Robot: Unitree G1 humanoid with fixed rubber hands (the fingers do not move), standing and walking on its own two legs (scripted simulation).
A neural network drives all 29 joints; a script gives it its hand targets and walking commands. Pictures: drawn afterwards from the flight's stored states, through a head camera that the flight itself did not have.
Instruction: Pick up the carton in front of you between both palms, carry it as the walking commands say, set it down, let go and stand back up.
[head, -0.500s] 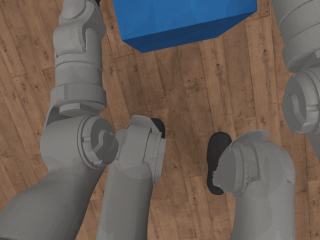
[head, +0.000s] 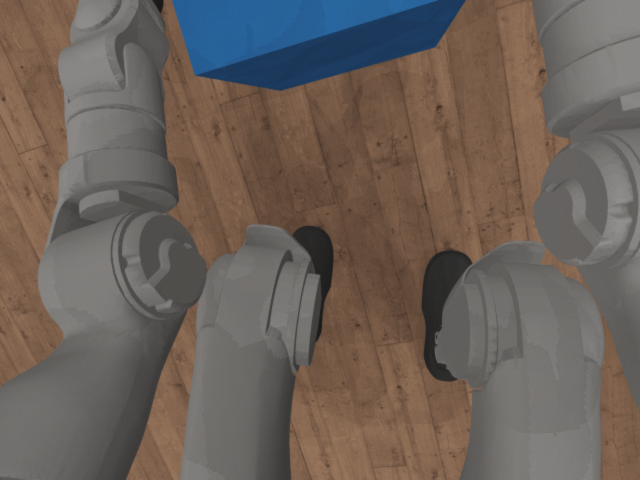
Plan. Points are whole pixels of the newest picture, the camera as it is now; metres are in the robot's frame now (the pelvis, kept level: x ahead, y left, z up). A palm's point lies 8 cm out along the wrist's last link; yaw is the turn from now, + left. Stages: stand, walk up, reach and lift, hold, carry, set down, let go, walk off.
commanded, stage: set down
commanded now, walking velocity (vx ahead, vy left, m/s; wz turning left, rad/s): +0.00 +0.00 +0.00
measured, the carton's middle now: out of the picture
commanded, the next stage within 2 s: let go in 1.58 s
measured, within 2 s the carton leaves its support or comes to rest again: neither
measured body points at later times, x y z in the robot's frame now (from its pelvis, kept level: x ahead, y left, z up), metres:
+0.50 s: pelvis +0.00 +0.00 +0.00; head +0.39 -0.02 +0.21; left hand +0.54 +0.23 -0.19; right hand +0.62 -0.15 -0.19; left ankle +0.12 +0.12 -0.34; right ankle +0.09 -0.10 -0.34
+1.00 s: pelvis +0.00 +0.01 +0.09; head +0.36 +0.00 +0.36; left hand +0.55 +0.23 -0.02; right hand +0.64 -0.14 -0.01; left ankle +0.12 +0.12 -0.34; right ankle +0.09 -0.10 -0.34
